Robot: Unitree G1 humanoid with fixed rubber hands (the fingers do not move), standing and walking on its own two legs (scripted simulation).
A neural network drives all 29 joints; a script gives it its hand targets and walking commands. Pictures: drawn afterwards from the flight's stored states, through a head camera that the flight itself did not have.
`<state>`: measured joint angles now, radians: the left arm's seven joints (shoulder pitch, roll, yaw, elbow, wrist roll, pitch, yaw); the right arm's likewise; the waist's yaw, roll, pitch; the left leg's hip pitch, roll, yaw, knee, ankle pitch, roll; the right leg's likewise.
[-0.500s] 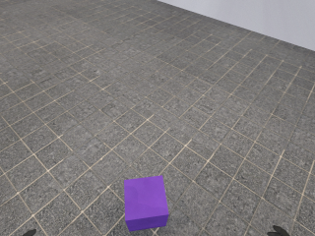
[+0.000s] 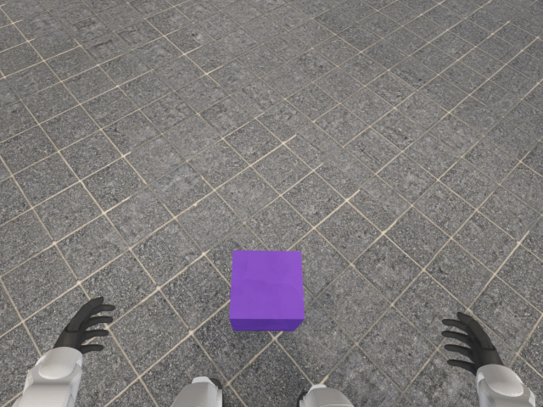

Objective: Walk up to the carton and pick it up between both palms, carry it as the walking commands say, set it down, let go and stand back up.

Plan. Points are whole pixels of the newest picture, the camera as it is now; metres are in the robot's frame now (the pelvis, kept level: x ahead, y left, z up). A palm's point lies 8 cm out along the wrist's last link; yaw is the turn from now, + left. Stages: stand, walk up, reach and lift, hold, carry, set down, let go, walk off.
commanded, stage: reach and lift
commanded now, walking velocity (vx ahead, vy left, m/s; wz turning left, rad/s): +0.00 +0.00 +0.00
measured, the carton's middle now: (265, 293) +0.41 -0.03 -0.63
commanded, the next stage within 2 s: none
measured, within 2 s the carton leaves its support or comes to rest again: neither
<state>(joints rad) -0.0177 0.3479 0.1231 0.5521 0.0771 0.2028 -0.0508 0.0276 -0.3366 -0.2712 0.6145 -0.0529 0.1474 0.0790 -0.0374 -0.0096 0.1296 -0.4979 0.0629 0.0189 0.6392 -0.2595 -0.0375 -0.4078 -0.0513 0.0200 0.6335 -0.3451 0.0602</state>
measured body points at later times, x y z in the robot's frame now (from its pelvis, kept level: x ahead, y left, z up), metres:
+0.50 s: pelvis -0.05 +0.00 -0.05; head +0.14 +0.01 +0.36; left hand +0.32 +0.23 -0.15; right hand +0.28 -0.29 -0.14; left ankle +0.03 +0.14 -0.72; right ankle -0.02 -0.16 -0.72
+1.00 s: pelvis -0.06 +0.00 -0.10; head +0.23 +0.00 +0.25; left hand +0.43 +0.17 -0.21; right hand +0.42 -0.24 -0.20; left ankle +0.03 +0.14 -0.72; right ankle -0.02 -0.16 -0.72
